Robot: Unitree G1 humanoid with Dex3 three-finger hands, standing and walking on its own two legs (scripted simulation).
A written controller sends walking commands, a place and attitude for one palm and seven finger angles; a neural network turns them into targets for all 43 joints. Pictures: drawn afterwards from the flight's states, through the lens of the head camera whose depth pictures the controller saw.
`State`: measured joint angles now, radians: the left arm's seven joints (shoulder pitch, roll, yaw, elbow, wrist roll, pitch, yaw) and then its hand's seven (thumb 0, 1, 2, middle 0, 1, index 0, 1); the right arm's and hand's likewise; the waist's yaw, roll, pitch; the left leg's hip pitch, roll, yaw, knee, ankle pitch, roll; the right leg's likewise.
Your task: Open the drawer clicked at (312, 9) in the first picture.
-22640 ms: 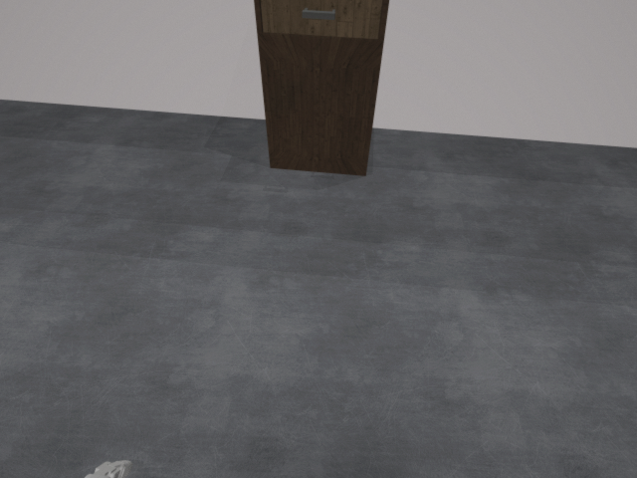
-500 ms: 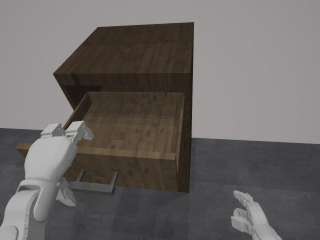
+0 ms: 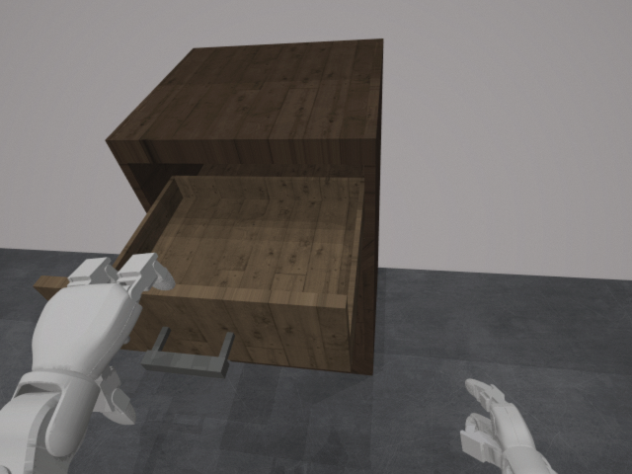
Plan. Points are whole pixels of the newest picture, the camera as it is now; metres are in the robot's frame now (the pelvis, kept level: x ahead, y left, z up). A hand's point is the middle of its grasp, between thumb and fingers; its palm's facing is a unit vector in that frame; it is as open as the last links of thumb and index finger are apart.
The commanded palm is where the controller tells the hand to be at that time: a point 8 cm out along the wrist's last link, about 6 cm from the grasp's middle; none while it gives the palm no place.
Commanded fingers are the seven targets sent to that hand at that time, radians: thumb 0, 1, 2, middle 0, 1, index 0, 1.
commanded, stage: draw the hand back to the body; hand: left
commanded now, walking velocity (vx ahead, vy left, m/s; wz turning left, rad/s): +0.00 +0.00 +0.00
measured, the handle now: (190, 350) +0.27 +0.24 -0.02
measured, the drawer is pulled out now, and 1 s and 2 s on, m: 0.29 0.29 0.29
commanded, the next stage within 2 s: step back with the hand held close in 1.20 s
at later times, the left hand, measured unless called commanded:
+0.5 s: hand (132, 316) +0.21 +0.22 +0.17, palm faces +0.40 -0.84 -0.36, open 12.9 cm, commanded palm +0.16 +0.26 +0.18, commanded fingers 0.00 0.06 0.54 -0.26 -0.84 -0.26 -0.84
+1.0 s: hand (114, 331) +0.20 +0.24 +0.15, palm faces +0.43 -0.80 -0.41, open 8.6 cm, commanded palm +0.15 +0.28 +0.17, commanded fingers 0.00 0.90 0.90 -0.20 -0.30 -0.20 -0.30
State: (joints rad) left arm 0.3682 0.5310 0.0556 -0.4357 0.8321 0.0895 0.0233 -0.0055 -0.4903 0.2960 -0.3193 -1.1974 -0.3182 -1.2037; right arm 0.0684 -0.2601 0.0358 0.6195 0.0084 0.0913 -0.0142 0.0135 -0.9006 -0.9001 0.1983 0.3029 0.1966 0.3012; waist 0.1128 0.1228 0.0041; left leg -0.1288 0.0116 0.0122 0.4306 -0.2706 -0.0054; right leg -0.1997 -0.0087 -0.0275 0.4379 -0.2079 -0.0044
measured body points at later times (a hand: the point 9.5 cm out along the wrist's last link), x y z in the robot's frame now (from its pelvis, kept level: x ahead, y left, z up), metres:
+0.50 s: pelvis +0.02 -0.01 +0.00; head +0.01 -0.02 +0.45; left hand +0.18 +0.26 +0.19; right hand +0.21 -0.21 -0.08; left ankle -0.02 +0.12 -0.74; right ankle +0.02 -0.12 -0.74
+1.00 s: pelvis +0.02 -0.01 +0.00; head +0.02 -0.03 +0.45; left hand +0.17 +0.28 +0.18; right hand +0.23 -0.21 -0.08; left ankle -0.02 +0.12 -0.74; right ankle +0.02 -0.12 -0.74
